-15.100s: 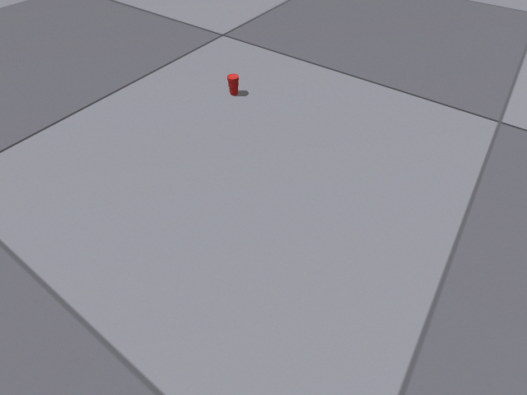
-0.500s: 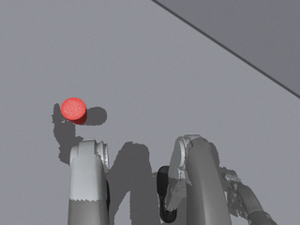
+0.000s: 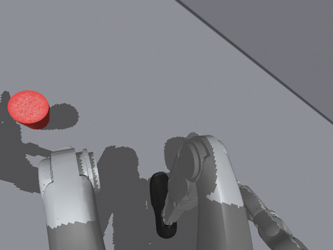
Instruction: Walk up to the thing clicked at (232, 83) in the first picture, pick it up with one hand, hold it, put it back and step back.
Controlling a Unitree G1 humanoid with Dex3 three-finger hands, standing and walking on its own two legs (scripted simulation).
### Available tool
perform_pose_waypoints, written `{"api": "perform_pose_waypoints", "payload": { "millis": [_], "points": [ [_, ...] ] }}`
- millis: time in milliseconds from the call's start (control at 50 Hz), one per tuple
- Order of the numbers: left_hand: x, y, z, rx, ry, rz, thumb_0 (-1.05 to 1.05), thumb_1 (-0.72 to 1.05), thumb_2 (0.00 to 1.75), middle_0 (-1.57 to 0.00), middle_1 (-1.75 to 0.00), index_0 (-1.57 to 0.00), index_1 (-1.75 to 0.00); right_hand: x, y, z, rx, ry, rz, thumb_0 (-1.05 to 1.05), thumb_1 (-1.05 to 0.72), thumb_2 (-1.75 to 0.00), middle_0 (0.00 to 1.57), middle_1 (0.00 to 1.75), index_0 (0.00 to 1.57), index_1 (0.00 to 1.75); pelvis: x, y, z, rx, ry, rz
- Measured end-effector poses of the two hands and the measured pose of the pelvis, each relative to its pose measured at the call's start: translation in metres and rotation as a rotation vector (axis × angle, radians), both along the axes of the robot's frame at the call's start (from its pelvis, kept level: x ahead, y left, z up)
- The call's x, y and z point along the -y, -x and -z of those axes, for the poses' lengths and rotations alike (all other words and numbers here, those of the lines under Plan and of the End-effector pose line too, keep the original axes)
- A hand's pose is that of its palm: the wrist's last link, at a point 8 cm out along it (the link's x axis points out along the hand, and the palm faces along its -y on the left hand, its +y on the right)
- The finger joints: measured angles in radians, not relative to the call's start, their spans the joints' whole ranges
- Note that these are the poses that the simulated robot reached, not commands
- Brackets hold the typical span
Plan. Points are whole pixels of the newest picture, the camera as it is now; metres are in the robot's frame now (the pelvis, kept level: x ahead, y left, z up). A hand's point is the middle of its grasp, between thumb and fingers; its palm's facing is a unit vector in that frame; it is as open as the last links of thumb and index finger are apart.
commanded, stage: approach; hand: left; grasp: from the side
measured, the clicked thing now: (34, 114) +0.44 +0.26 -0.25
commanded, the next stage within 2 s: close in in 0.02 s
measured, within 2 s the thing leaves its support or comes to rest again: neither
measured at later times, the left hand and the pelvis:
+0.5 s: hand (14, 122) +0.40 +0.28 -0.18, palm faces +0.16 -0.99 +0.03, open 17.7 cm; pelvis -0.01 +0.01 -0.03, yaw -4 degrees
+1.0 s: hand (32, 120) +0.41 +0.25 -0.21, palm faces +0.22 -0.98 +0.00, open 16.7 cm; pelvis -0.02 +0.02 -0.03, yaw -6 degrees
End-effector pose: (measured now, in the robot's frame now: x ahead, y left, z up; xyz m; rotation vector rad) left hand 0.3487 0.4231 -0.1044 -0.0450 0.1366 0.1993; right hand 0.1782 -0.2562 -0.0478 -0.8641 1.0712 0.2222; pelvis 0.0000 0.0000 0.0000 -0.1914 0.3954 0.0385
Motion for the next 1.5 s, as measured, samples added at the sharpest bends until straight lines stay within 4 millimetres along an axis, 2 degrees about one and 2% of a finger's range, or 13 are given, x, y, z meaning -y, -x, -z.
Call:
{"api": "perform_pose_waypoints", "payload": {
  "millis": [120, 260, 400, 700, 860, 1020, 1320, 1500],
  "points": [
    [0.030, -0.008, 0.042, -0.007, 0.005, 0.047, -0.02, -0.59, 0.09, -0.05, -0.10, -0.04, -0.12, -0.005, 0.005, 0.005, -0.055, 0.053, -0.035, 0.00, -0.92, -0.91, 0.20, 0.31, 0.20, 0.30, -0.004, 0.000, 0.011, 0.041, 0.029, 0.012],
    [0.068, -0.014, 0.072, 0.002, 0.023, 0.065, -0.02, -0.60, 0.06, -0.06, -0.10, -0.05, -0.11, -0.011, 0.010, 0.007, -0.093, 0.090, -0.087, 0.00, -0.94, -0.91, 0.20, 0.31, 0.21, 0.30, -0.008, 0.003, 0.020, 0.098, 0.056, 0.023],
    [0.084, -0.020, 0.078, 0.057, 0.008, 0.008, -0.02, -0.61, 0.03, -0.06, -0.09, -0.06, -0.09, -0.015, 0.018, 0.003, -0.107, 0.113, -0.126, 0.00, -0.95, -0.91, 0.20, 0.30, 0.21, 0.30, -0.009, 0.009, 0.026, 0.151, 0.076, 0.033],
    [0.116, -0.023, 0.089, 0.065, -0.008, 0.026, -0.02, -0.59, 0.03, -0.05, -0.07, -0.06, -0.06, -0.014, 0.048, -0.009, -0.171, 0.174, -0.143, 0.00, -0.93, -0.91, 0.20, 0.30, 0.21, 0.30, -0.013, 0.018, 0.028, 0.207, 0.107, 0.048],
    [0.123, -0.030, 0.098, 0.077, -0.026, 0.006, -0.02, -0.51, 0.09, -0.05, -0.07, -0.06, -0.07, -0.017, 0.057, -0.010, -0.213, 0.205, -0.152, 0.00, -0.92, -0.91, 0.20, 0.30, 0.21, 0.30, -0.015, 0.019, 0.030, 0.225, 0.125, 0.055],
    [0.124, -0.032, 0.105, 0.068, -0.045, -0.020, -0.02, -0.38, 0.16, -0.10, -0.10, -0.09, -0.11, -0.021, 0.059, -0.008, -0.241, 0.213, -0.163, 0.00, -0.91, -0.91, 0.20, 0.30, 0.21, 0.30, -0.016, 0.019, 0.030, 0.230, 0.135, 0.062],
    [0.124, -0.044, 0.106, 0.073, -0.058, -0.036, -0.01, 0.08, 0.48, -0.40, -0.40, -0.39, -0.41, -0.024, 0.055, -0.011, -0.257, 0.236, -0.173, 0.00, -0.89, -0.90, 0.20, 0.30, 0.20, 0.30, -0.017, 0.018, 0.028, 0.226, 0.149, 0.069],
    [0.126, -0.047, 0.106, 0.070, -0.052, -0.053, 0.01, 0.04, 0.58, -0.62, -0.63, -0.53, -0.63, -0.023, 0.059, -0.014, -0.272, 0.243, -0.164, -0.01, -0.88, -0.90, 0.20, 0.30, 0.20, 0.30, -0.018, 0.018, 0.025, 0.218, 0.155, 0.071]
  ]
}}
